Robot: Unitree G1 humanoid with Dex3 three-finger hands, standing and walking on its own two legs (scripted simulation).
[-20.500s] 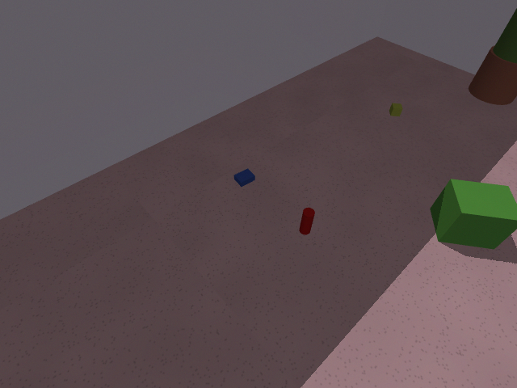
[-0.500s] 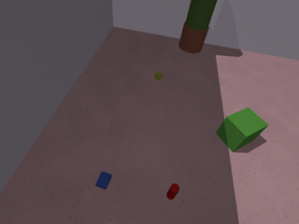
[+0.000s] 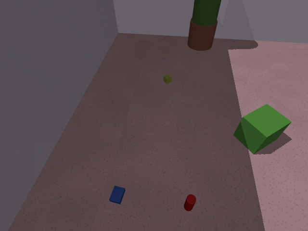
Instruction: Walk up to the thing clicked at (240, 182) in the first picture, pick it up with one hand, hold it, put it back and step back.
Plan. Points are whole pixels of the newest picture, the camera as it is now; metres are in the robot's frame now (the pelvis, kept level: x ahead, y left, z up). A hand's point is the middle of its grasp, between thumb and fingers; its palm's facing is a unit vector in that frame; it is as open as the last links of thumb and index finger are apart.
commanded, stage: walk up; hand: left
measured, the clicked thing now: (117, 194) +0.46 +0.25 -0.75
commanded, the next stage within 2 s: stand in 1.34 s
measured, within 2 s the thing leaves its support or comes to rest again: neither
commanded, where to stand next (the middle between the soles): +0.07 -0.01 m, yaw +2 degrees
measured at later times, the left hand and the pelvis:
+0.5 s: hand out of the picture +0.11 +0.24 -0.14, palm faces -0.02 -0.95 -0.31, open 7.4 cm; pelvis +0.02 -0.01 +0.02, yaw +0 degrees
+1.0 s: hand out of the picture +0.11 +0.24 -0.14, palm faces +0.00 -0.95 -0.32, open 7.4 cm; pelvis +0.04 -0.01 +0.02, yaw +0 degrees
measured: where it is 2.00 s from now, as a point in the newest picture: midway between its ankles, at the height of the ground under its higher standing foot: outside the picture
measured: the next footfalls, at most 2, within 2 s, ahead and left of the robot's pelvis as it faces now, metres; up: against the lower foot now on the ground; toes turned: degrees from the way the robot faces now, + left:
none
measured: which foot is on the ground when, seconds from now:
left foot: down 0.00-1.00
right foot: down 0.00-1.00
